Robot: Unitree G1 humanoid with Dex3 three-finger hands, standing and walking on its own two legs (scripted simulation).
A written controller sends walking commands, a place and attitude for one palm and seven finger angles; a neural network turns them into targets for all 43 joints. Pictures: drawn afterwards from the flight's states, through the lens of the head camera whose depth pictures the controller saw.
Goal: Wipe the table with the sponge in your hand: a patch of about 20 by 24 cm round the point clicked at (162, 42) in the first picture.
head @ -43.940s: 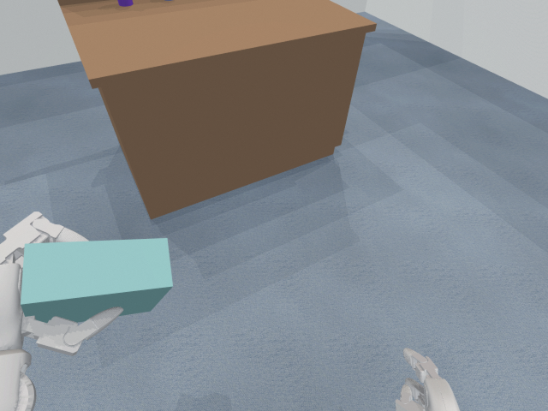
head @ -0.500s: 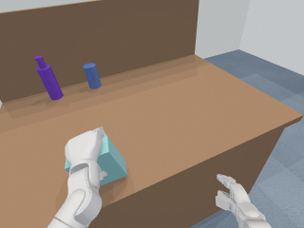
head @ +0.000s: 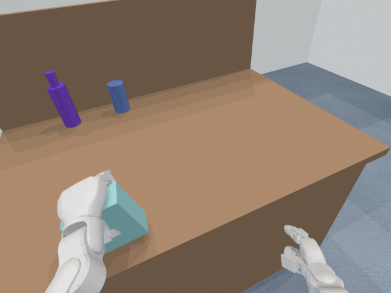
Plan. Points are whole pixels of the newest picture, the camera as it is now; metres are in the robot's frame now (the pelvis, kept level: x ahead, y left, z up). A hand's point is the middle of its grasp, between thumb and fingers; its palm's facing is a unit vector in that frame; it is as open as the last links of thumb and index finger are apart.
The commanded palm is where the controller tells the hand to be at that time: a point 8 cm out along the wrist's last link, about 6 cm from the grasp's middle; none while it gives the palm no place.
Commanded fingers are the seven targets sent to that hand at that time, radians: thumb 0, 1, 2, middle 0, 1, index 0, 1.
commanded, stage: wipe forward along the middle lane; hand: left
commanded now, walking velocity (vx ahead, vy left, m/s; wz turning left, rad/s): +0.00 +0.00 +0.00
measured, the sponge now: (113, 225) +0.24 +0.22 +0.03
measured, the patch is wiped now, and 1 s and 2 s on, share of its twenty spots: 0.90 0.90 0.95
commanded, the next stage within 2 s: slide back across to the first lane in 1.52 s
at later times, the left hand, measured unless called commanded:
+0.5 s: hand (106, 198) +0.28 +0.24 +0.07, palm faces +0.02 -0.09 -1.00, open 10.0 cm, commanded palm +0.25 +0.26 +0.11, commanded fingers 0.00 0.10 1.30 -1.20 -1.60 -1.20 -1.60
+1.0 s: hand (99, 182) +0.32 +0.28 +0.08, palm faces -0.06 -0.06 -1.00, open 10.0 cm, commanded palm +0.30 +0.30 +0.11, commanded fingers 0.00 0.10 1.30 -1.20 -1.60 -1.20 -1.60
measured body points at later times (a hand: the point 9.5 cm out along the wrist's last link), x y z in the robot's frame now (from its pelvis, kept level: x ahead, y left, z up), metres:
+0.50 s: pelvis -0.01 -0.01 +0.00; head -0.05 -0.06 +0.45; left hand +0.27 +0.24 +0.13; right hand +0.23 -0.22 -0.08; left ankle +0.00 +0.13 -0.74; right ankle +0.00 -0.07 -0.74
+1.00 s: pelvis -0.02 -0.03 +0.00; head -0.03 -0.07 +0.44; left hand +0.32 +0.27 +0.13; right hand +0.17 -0.27 -0.12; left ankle +0.00 +0.13 -0.74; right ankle +0.00 -0.07 -0.74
